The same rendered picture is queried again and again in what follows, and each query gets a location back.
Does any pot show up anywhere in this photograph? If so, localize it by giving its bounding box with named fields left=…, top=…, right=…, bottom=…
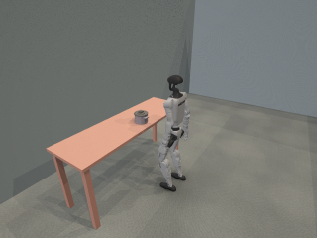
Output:
left=134, top=115, right=149, bottom=125

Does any right robot forearm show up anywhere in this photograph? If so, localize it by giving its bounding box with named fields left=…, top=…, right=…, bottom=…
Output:
left=182, top=113, right=191, bottom=129

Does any left robot foot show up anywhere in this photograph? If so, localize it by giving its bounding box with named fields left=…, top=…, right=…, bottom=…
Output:
left=160, top=182, right=176, bottom=192

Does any robot right hand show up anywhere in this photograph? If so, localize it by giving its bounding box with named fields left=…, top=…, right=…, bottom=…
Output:
left=180, top=128, right=189, bottom=141

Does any lid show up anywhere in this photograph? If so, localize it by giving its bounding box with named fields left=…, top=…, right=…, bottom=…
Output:
left=134, top=110, right=149, bottom=117

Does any robot left hand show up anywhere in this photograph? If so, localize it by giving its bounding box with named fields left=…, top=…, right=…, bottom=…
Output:
left=158, top=145, right=167, bottom=160

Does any robot left upper arm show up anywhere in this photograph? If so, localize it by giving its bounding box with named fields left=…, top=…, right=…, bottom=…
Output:
left=163, top=98, right=174, bottom=128

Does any table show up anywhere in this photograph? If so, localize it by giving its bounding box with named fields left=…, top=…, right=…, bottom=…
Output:
left=46, top=97, right=179, bottom=230

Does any left robot forearm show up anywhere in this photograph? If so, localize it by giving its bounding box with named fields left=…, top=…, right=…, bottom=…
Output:
left=161, top=122, right=173, bottom=147

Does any robot left shin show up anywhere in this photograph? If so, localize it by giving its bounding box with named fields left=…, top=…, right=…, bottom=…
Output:
left=159, top=162, right=172, bottom=187

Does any robot right upper arm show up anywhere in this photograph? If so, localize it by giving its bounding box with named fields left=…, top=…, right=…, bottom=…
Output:
left=180, top=92, right=190, bottom=116

